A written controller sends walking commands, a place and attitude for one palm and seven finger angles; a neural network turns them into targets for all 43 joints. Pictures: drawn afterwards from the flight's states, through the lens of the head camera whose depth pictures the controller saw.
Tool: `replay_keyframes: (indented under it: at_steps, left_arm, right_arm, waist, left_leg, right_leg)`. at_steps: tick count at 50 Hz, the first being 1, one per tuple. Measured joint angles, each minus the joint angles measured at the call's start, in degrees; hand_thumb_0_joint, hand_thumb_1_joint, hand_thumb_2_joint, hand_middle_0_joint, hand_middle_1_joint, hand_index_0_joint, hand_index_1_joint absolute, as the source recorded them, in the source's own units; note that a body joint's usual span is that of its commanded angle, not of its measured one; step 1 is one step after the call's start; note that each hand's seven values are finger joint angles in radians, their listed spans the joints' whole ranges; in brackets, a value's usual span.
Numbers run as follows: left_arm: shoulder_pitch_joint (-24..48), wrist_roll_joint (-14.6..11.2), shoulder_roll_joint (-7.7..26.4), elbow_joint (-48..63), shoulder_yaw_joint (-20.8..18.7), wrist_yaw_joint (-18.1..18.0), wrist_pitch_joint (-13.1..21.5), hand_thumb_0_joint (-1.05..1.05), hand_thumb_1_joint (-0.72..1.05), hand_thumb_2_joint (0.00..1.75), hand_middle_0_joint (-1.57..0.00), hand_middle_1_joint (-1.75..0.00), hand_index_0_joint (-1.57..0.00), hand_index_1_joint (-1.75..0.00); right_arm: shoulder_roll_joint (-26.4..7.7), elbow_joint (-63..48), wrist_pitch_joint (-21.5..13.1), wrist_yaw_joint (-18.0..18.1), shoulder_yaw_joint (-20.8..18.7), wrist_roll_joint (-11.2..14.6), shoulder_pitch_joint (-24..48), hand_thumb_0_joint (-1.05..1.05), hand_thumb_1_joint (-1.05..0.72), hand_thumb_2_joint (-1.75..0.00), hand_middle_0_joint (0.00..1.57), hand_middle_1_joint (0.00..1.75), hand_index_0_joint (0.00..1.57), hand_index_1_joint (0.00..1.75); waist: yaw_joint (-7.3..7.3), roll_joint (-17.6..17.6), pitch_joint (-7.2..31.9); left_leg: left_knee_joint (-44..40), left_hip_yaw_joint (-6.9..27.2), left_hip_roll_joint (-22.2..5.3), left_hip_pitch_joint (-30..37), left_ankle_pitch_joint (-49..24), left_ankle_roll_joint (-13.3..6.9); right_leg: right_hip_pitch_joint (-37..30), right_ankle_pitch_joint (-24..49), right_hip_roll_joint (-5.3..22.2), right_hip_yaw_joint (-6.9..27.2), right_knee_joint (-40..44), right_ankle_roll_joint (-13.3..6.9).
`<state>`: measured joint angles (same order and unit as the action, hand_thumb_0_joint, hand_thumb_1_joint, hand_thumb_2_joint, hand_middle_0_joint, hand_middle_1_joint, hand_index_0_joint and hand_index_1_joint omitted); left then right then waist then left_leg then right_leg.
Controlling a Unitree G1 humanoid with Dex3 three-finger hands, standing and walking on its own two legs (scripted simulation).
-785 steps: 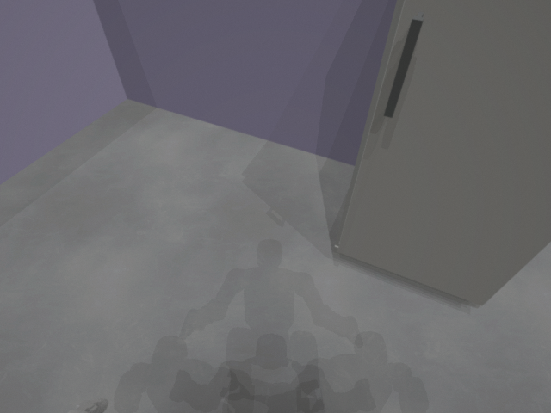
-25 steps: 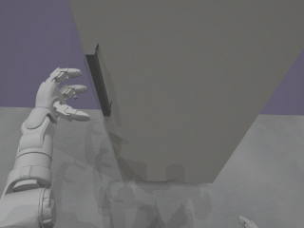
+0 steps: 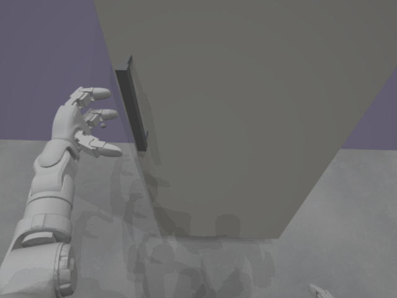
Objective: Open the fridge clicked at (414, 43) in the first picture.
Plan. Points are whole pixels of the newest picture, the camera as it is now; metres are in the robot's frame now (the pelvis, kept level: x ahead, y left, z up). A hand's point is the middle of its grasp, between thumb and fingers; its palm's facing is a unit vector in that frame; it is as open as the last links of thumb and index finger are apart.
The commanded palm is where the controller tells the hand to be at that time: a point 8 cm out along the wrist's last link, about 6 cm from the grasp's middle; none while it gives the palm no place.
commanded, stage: move the hooked fingers beside the handle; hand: left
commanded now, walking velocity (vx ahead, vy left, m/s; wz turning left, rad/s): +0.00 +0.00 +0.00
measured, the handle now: (136, 107) +0.47 +0.15 +0.14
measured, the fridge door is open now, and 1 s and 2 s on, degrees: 0 0 0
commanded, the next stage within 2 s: feel for the door with the fingertips in 0.32 s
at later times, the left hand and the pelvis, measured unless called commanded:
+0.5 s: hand (111, 127) +0.41 +0.19 +0.14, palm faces +0.02 -1.00 +0.00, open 14.0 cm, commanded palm +0.38 +0.23 +0.14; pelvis +0.00 +0.00 +0.00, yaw +0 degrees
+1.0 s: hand (128, 124) +0.42 +0.16 +0.14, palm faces +0.02 -1.00 +0.00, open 14.0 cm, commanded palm +0.39 +0.21 +0.14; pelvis +0.00 -0.01 +0.00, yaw +0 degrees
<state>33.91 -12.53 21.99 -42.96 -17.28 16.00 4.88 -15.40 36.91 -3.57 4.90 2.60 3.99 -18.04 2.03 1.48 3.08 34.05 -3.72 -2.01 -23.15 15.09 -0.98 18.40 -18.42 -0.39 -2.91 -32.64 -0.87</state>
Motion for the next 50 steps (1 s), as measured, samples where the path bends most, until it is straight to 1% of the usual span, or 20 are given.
replay_keyframes:
  at_steps: [4,12,16,21,24,27,31,36,40,42,45,50]
  left_arm:
    - [-0.3,0.0,-0.2,0.2,0.2,-0.3,-0.2,-0.01,-0.50,0.30,-0.30,-1.20,-0.30,-1.20]
    - [-0.8,0.2,-1.3,2.2,1.2,-1.2,0.4,-0.01,-0.50,0.30,-0.30,-1.20,-0.29,-1.20]
    - [-0.8,0.3,-2.2,3.0,2.5,-1.8,-0.2,-0.01,-0.50,0.30,-0.30,-1.20,-0.29,-1.20]
    - [0.0,0.9,-2.7,1.8,2.6,-2.9,-1.1,-0.01,-0.50,0.30,-0.30,-1.20,-0.30,-1.20]
    - [0.0,1.2,-2.6,1.9,2.5,-3.6,-0.7,-0.01,-0.50,0.30,-0.30,-1.20,-0.30,-1.20]
    - [0.0,1.0,-3.1,2.3,3.2,-3.8,0.1,-0.01,-0.50,0.30,-0.30,-1.20,-0.29,-1.20]
    - [0.3,1.0,-3.9,2.3,3.9,-4.1,-0.2,-0.01,-0.50,0.30,-0.30,-1.20,-0.29,-1.20]
    - [-1.1,1.2,-5.6,4.6,5.2,-5.8,-0.6,-0.01,-0.50,0.30,-0.30,-1.20,-0.29,-1.20]
    - [-1.5,1.6,-6.6,5.4,5.1,-7.8,-1.0,-0.01,-0.50,0.30,-0.29,-1.20,-0.28,-1.20]
    - [-1.6,2.0,-6.7,5.5,5.2,-8.2,-0.9,-0.01,-0.50,0.30,-0.29,-1.20,-0.27,-1.20]
    - [-0.8,2.2,-6.3,4.4,5.4,-7.8,-1.0,-0.01,-0.50,0.30,-0.29,-1.20,-0.28,-1.20]
    - [1.1,2.0,-5.2,1.6,4.4,-7.0,-0.6,-0.01,-0.50,0.30,-0.29,-1.20,-0.29,-1.20]
  right_arm:
    - [0.0,-0.5,0.0,-0.1,0.0,0.0,0.2,0.01,-0.91,-0.90,0.20,0.30,0.20,0.30]
    - [0.0,-0.4,-0.3,-0.1,-0.1,-0.1,0.5,0.01,-0.91,-0.90,0.20,0.30,0.20,0.30]
    - [0.0,-0.2,-0.3,-0.3,-0.1,-0.1,0.5,0.01,-0.91,-0.90,0.20,0.30,0.20,0.30]
    - [0.3,-0.2,0.0,-0.4,0.2,-0.3,1.0,0.01,-0.91,-0.90,0.20,0.30,0.20,0.30]
    - [0.5,-0.3,-0.1,-0.4,0.2,-0.3,1.0,0.01,-0.91,-0.90,0.20,0.30,0.20,0.30]
    - [0.5,-0.2,-0.3,-0.5,0.1,-0.3,0.7,0.01,-0.91,-0.90,0.20,0.30,0.20,0.30]
    - [0.4,0.3,-0.2,-0.7,0.0,-0.3,0.5,0.01,-0.91,-0.90,0.20,0.30,0.20,0.30]
    - [0.3,0.3,-0.2,-1.1,-0.5,-0.4,0.3,0.01,-0.91,-0.90,0.20,0.30,0.20,0.30]
    - [0.5,0.4,0.0,-1.3,-0.6,-0.5,0.6,0.01,-0.91,-0.90,0.20,0.30,0.20,0.30]
    - [0.6,0.5,0.0,-1.3,-0.5,-0.6,0.8,0.01,-0.91,-0.90,0.20,0.30,0.20,0.30]
    - [0.7,0.5,0.3,-1.1,-0.3,-0.6,1.2,0.01,-0.91,-0.90,0.20,0.30,0.20,0.30]
    - [0.6,0.5,0.5,-0.7,-0.2,-0.6,1.7,0.01,-0.91,-0.90,0.20,0.30,0.20,0.30]
  waist:
    - [-0.03,0.0,0.0]
    - [-0.32,0.0,-0.2]
    - [-0.55,0.2,-0.1]
    - [-0.30,0.1,-0.2]
    - [-0.13,0.0,-0.4]
    - [-0.25,0.1,-0.4]
    - [-0.28,0.2,-0.3]
    - [-0.35,0.5,-0.2]
    - [-0.42,0.4,-0.3]
    - [-0.39,0.4,-0.3]
    - [-0.26,0.3,-0.4]
    - [0.01,0.2,-0.5]
  left_leg:
    - [0.1,0.0,0.1,-0.1,0.0,-0.1]
    - [0.2,0.0,0.3,0.1,0.0,-0.3]
    - [0.1,0.1,0.5,0.3,0.0,-0.3]
    - [-0.1,0.2,0.5,0.3,-0.3,-0.3]
    - [-0.2,0.1,0.4,0.3,-0.4,-0.2]
    - [-0.2,0.2,0.3,0.4,-0.4,-0.1]
    - [-0.3,0.3,0.3,0.5,-0.3,0.0]
    - [-0.6,0.2,0.2,1.0,-0.4,0.1]
    - [-0.8,0.1,0.1,1.4,-0.4,0.3]
    - [-0.9,0.2,0.0,1.5,-0.5,0.4]
    - [-1.0,0.3,-0.1,1.6,-0.5,0.5]
    - [-1.2,0.5,-0.2,1.5,-0.7,0.8]
  right_leg:
    - [0.1,0.0,0.1,0.0,-0.1,0.1]
    - [-0.2,0.1,0.3,0.0,0.0,0.3]
    - [-0.5,0.1,0.4,-0.1,0.1,0.4]
    - [-0.4,0.1,0.5,-0.2,0.0,0.3]
    - [-0.3,0.2,0.4,-0.1,0.0,0.2]
    - [-0.4,0.2,0.3,-0.1,0.1,0.1]
    - [-0.5,0.1,0.2,-0.2,0.0,0.0]
    - [-0.8,0.0,0.2,-0.1,0.1,-0.1]
    - [-1.0,0.0,0.0,0.0,0.1,-0.3]
    - [-1.2,0.0,0.0,-0.1,0.1,-0.4]
    - [-1.3,0.0,-0.2,-0.2,0.2,-0.5]
    - [-1.1,0.1,-0.4,-0.3,0.3,-0.8]
